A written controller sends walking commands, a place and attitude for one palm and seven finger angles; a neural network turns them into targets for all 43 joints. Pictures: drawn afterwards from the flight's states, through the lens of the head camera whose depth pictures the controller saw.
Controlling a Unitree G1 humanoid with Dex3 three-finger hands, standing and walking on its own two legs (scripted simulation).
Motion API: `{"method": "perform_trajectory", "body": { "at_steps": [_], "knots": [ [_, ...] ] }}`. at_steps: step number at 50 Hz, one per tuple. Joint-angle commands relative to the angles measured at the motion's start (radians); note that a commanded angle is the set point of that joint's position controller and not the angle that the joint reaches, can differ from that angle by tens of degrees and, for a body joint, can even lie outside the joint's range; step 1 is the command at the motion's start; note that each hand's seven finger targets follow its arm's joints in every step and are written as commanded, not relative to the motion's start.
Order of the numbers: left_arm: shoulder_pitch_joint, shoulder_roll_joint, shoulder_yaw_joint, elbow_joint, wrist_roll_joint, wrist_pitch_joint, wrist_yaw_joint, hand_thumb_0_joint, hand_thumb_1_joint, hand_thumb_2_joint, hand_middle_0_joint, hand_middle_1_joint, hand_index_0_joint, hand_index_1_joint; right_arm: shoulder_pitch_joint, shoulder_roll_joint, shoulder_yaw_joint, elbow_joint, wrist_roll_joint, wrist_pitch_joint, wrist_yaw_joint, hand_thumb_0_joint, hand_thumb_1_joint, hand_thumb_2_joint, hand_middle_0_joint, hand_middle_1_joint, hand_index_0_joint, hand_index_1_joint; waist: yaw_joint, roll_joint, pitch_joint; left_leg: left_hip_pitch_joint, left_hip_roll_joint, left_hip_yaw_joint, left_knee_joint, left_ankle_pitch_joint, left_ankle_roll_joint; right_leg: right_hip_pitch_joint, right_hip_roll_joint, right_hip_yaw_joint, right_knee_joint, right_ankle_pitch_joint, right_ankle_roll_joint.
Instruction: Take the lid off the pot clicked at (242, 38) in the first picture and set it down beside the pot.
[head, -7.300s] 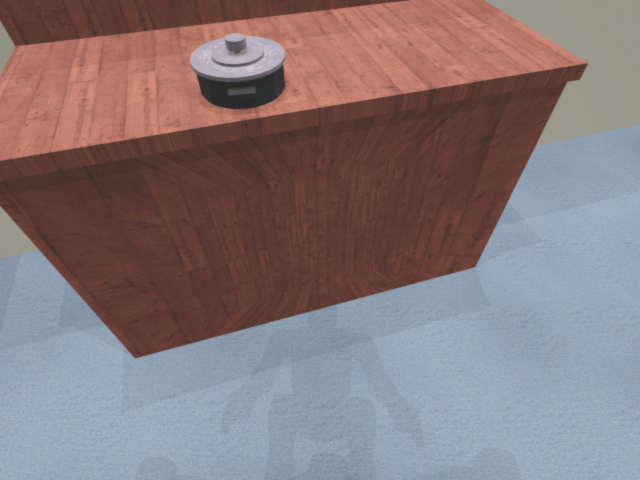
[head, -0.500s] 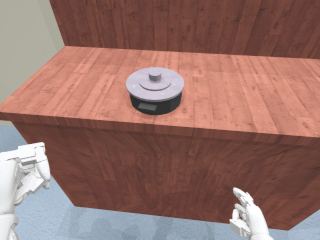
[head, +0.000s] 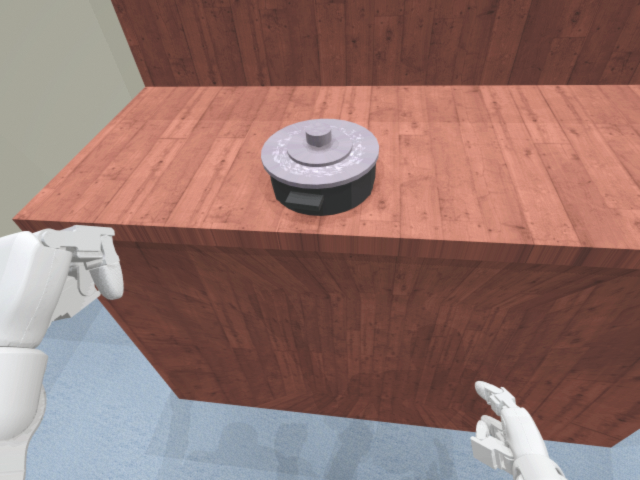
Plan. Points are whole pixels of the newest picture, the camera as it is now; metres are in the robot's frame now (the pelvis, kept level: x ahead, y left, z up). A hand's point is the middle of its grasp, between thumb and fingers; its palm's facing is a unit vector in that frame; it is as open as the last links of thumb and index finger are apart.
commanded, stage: reach forward and open the fingers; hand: left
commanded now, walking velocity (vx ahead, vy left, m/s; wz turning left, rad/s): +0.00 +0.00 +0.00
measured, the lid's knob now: (318, 134) +0.57 +0.10 +0.16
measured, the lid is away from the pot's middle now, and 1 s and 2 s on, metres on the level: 0.00 0.00 0.00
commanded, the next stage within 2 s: move the open hand above the knob in 0.88 s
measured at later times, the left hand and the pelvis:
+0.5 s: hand (113, 260) +0.25 +0.25 +0.20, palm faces +0.01 -0.07 -1.00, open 6.3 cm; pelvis -0.01 -0.01 +0.00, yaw +1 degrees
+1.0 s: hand (138, 217) +0.30 +0.24 +0.21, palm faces -0.05 -0.05 -1.00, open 9.9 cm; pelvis -0.02 +0.00 +0.01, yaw +1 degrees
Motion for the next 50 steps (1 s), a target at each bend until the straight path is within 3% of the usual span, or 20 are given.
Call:
{"method": "perform_trajectory", "body": {
  "at_steps": [1,3,6,9,15,16,19,21,29,30,32,35,36,37,40,42,45,46,48,50],
  "knots": [
    [-0.277,0.247,0.080,-0.084,0.144,0.048,-0.042,0.000,0.582,1.152,-1.232,-1.074,-1.232,-1.074,-0.257,-0.101,-0.030,-0.194,0.030,-0.024,-0.012,0.000,-0.900,-0.900,0.200,0.300,0.200,0.300,0.002,-0.073,-0.184,0.067,-0.026,-0.003,-0.068,0.057,-0.004,-0.044,0.030,-0.014,-0.083,0.029,-0.032],
    [-0.332,0.247,0.037,-0.011,0.169,0.059,-0.086,0.000,0.518,1.194,-1.217,-1.003,-1.217,-1.003,-0.257,-0.102,-0.028,-0.175,0.034,-0.025,-0.022,0.000,-0.900,-0.900,0.200,0.300,0.200,0.300,-0.004,-0.064,-0.170,0.091,-0.026,-0.013,-0.079,0.065,0.000,-0.055,0.033,-0.019,-0.095,0.039,-0.028],
    [-0.418,0.297,0.032,-0.033,0.185,0.073,-0.163,0.000,0.415,1.257,-1.192,-0.897,-1.192,-0.897,-0.276,-0.099,-0.014,-0.175,0.037,-0.033,-0.025,0.000,-0.900,-0.900,0.200,0.300,0.200,0.300,0.006,-0.038,-0.239,0.126,-0.033,-0.022,-0.089,0.126,0.002,0.003,0.033,-0.017,-0.088,0.109,-0.029],
    [-0.521,0.306,-0.008,0.049,0.201,0.080,-0.228,0.000,0.308,1.320,-1.165,-0.790,-1.165,-0.790,-0.272,-0.098,-0.009,-0.152,0.038,-0.033,-0.036,0.000,-0.900,-0.900,0.200,0.300,0.200,0.300,-0.008,-0.021,-0.163,0.128,-0.028,-0.028,-0.116,0.116,0.000,-0.027,0.041,-0.025,-0.115,0.093,-0.027],
    [-0.544,0.357,0.014,0.094,0.224,0.092,-0.344,0.000,0.085,1.446,-1.101,-0.578,-1.101,-0.578,-0.292,-0.093,0.001,-0.170,0.037,-0.034,-0.022,0.000,-0.900,-0.900,0.200,0.300,0.200,0.300,0.005,0.011,-0.210,0.148,-0.031,-0.024,-0.116,0.200,-0.001,0.012,0.058,-0.018,-0.121,0.168,-0.035],
    [-0.599,0.377,0.011,0.103,0.222,0.082,-0.363,0.000,0.047,1.467,-1.090,-0.542,-1.090,-0.542,-0.275,-0.099,0.006,-0.160,0.031,-0.028,-0.022,0.000,-0.900,-0.900,0.200,0.300,0.200,0.300,0.004,-0.020,-0.224,0.143,-0.039,-0.017,-0.118,0.202,0.001,0.028,0.043,-0.028,-0.121,0.167,-0.032],
    [-0.652,0.365,-0.025,0.180,0.217,0.067,-0.409,0.000,-0.063,1.530,-1.055,-0.436,-1.055,-0.436,-0.269,-0.101,0.008,-0.165,0.036,-0.019,-0.027,0.000,-0.900,-0.900,0.200,0.300,0.200,0.300,-0.005,-0.029,-0.176,0.136,-0.041,-0.004,-0.126,0.154,0.004,-0.015,0.045,-0.030,-0.144,0.120,-0.025],
    [-0.706,0.383,-0.021,0.134,0.217,0.056,-0.432,0.000,-0.136,1.572,-1.030,-0.365,-1.030,-0.365,-0.272,-0.101,0.008,-0.175,0.037,-0.025,-0.022,0.000,-0.900,-0.900,0.200,0.300,0.200,0.300,-0.003,-0.030,-0.243,0.154,-0.049,-0.007,-0.122,0.172,0.008,0.016,0.043,-0.028,-0.140,0.133,-0.028],
    [-0.830,0.420,-0.030,0.264,0.216,0.016,-0.491,0.000,-0.414,1.740,-0.927,-0.081,-0.927,-0.081,-0.255,-0.106,0.002,-0.176,0.039,-0.035,-0.035,0.000,-0.900,-0.900,0.200,0.300,0.200,0.300,-0.002,-0.039,-0.215,0.150,-0.058,0.003,-0.130,0.124,0.016,-0.021,0.039,-0.022,-0.161,0.080,-0.021],
    [-0.792,0.393,-0.034,0.281,0.216,0.028,-0.492,0.000,-0.414,1.740,-0.923,-0.081,-0.923,-0.081,-0.256,-0.105,-0.002,-0.182,0.045,-0.040,-0.028,0.000,-0.900,-0.900,0.200,0.300,0.200,0.300,-0.013,-0.027,-0.212,0.153,-0.052,-0.005,-0.129,0.119,0.013,-0.034,0.056,-0.020,-0.166,0.074,-0.024],
    [-0.874,0.420,-0.036,0.286,0.212,0.009,-0.504,0.000,-0.414,1.740,-0.916,-0.081,-0.916,-0.081,-0.249,-0.109,-0.002,-0.175,0.043,-0.039,-0.030,0.000,-0.900,-0.900,0.200,0.300,0.200,0.300,-0.007,-0.064,-0.222,0.151,-0.057,0.001,-0.134,0.110,0.018,-0.021,0.040,-0.023,-0.165,0.062,-0.020],
    [-0.866,0.399,-0.047,0.290,0.216,0.015,-0.507,0.000,-0.412,1.740,-0.906,-0.081,-0.906,-0.081,-0.252,-0.108,-0.008,-0.188,0.048,-0.049,-0.025,0.000,-0.900,-0.900,0.200,0.300,0.200,0.300,-0.012,-0.013,-0.239,0.160,-0.053,-0.009,-0.136,0.108,0.017,-0.029,0.056,-0.019,-0.163,0.058,-0.025],
    [-0.943,0.412,-0.057,0.282,0.224,0.006,-0.512,0.000,-0.410,1.740,-0.903,-0.081,-0.903,-0.081,-0.240,-0.110,-0.002,-0.177,0.045,-0.047,-0.027,0.000,-0.900,-0.900,0.200,0.300,0.200,0.300,-0.006,-0.037,-0.272,0.164,-0.061,-0.005,-0.141,0.118,0.020,-0.005,0.041,-0.023,-0.158,0.060,-0.027],
    [-0.942,0.435,-0.038,0.313,0.223,0.004,-0.510,0.000,-0.409,1.740,-0.901,-0.081,-0.901,-0.081,-0.237,-0.110,-0.008,-0.175,0.043,-0.047,-0.030,0.000,-0.900,-0.900,0.200,0.300,0.200,0.300,-0.005,-0.060,-0.244,0.160,-0.058,0.000,-0.138,0.113,0.021,-0.019,0.042,-0.021,-0.162,0.059,-0.023],
    [-0.935,0.403,-0.055,0.372,0.228,0.020,-0.509,0.000,-0.405,1.740,-0.894,-0.081,-0.894,-0.081,-0.238,-0.114,-0.013,-0.178,0.050,-0.046,-0.025,0.000,-0.900,-0.900,0.200,0.300,0.200,0.300,-0.014,-0.024,-0.216,0.141,-0.048,-0.010,-0.149,0.075,0.015,-0.049,0.057,-0.021,-0.166,0.019,-0.027],
    [-1.006,0.411,-0.070,0.405,0.233,0.014,-0.515,0.000,-0.403,1.740,-0.890,-0.081,-0.890,-0.081,-0.226,-0.114,-0.009,-0.170,0.049,-0.040,-0.028,0.000,-0.900,-0.900,0.200,0.300,0.200,0.300,-0.011,-0.083,-0.224,0.137,-0.053,-0.003,-0.151,0.067,0.020,-0.043,0.044,-0.024,-0.164,0.004,-0.025],
    [-0.984,0.377,-0.091,0.396,0.233,0.023,-0.518,0.000,-0.400,1.740,-0.885,-0.081,-0.885,-0.081,-0.235,-0.113,-0.013,-0.185,0.055,-0.044,-0.023,0.000,-0.900,-0.900,0.200,0.300,0.200,0.300,-0.017,-0.018,-0.235,0.139,-0.050,-0.010,-0.152,0.055,0.017,-0.048,0.056,-0.020,-0.161,0.001,-0.029],
    [-1.077,0.393,-0.101,0.370,0.241,0.017,-0.521,0.000,-0.399,1.740,-0.884,-0.081,-0.884,-0.081,-0.230,-0.113,-0.007,-0.176,0.053,-0.041,-0.024,0.000,-0.900,-0.900,0.200,0.300,0.200,0.300,-0.012,-0.043,-0.276,0.149,-0.055,-0.010,-0.157,0.063,0.020,-0.025,0.042,-0.023,-0.155,0.004,-0.031],
    [-1.094,0.412,-0.093,0.418,0.248,0.021,-0.520,0.000,-0.396,1.729,-0.882,-0.081,-0.882,-0.081,-0.226,-0.115,-0.009,-0.173,0.049,-0.041,-0.029,0.000,-0.900,-0.900,0.200,0.300,0.200,0.300,-0.013,-0.053,-0.247,0.144,-0.053,-0.008,-0.155,0.071,0.021,-0.043,0.044,-0.024,-0.156,0.013,-0.030],
    [-1.104,0.355,-0.135,0.442,0.241,0.038,-0.520,0.000,-0.395,1.724,-0.880,-0.081,-0.880,-0.081,-0.228,-0.113,-0.009,-0.175,0.057,-0.041,-0.026,0.000,-0.900,-0.900,0.200,0.300,0.200,0.300,-0.034,-0.025,-0.237,0.144,-0.047,-0.018,-0.157,0.050,0.017,-0.064,0.059,-0.027,-0.158,0.003,-0.032]
  ]
}}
